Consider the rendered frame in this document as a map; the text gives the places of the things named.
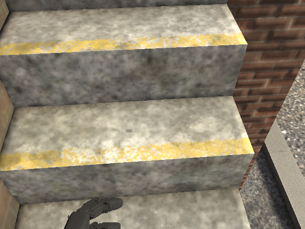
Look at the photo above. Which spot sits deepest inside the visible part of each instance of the left robot hand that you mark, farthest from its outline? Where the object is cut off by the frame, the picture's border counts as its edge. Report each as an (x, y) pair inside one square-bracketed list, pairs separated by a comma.
[(91, 210)]

